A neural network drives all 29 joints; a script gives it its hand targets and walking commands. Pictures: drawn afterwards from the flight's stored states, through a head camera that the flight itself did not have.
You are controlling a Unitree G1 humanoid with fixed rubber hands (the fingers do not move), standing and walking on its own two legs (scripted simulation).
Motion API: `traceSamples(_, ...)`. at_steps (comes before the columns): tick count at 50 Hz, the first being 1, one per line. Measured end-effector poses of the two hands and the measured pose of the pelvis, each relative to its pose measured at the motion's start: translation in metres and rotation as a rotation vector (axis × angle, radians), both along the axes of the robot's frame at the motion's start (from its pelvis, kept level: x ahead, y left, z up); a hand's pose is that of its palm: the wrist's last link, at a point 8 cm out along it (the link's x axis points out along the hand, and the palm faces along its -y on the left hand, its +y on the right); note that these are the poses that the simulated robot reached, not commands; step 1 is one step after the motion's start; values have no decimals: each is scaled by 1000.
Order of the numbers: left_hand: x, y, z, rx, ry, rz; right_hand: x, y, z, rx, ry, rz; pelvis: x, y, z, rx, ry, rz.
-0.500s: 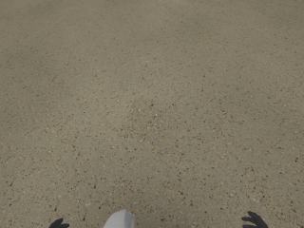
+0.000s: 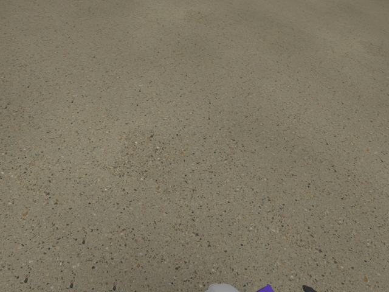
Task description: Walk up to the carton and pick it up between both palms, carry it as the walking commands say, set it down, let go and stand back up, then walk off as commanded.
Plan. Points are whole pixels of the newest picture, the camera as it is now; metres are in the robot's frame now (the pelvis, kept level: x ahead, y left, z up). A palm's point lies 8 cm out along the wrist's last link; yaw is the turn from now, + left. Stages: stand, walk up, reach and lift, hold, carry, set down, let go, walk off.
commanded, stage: stand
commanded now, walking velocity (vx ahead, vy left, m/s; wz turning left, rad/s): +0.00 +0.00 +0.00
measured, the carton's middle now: out of the picture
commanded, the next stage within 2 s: none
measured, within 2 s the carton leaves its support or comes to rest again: neither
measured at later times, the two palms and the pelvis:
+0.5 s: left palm out of the picture +0.02 +0.22 -0.13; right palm out of the picture -0.03 -0.27 -0.14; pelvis -0.04 -0.02 +0.00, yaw -1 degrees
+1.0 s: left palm out of the picture -0.05 +0.20 -0.15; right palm out of the picture -0.05 -0.24 -0.15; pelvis -0.03 -0.02 +0.00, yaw +0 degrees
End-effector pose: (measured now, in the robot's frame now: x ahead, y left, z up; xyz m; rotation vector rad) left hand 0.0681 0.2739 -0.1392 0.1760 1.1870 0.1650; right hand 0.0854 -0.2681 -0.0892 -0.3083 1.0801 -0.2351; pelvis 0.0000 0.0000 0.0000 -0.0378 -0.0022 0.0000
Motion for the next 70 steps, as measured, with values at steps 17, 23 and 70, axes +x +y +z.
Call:
traceSamples(17, -23, -40, 15, 49, 2, -55, -79, 2, -43, 151, 109, -67, -30, -16, 0, 33, -23, -15)
traceSamples(23, -38, -50, 10, 33, 27, -45, -108, -2, -46, 148, 172, -91, -35, -21, 1, 33, -28, -12)
traceSamples(70, -127, -72, -11, -49, 278, 35, -140, 40, -58, 190, 340, -107, -28, -12, -1, 34, -14, -1)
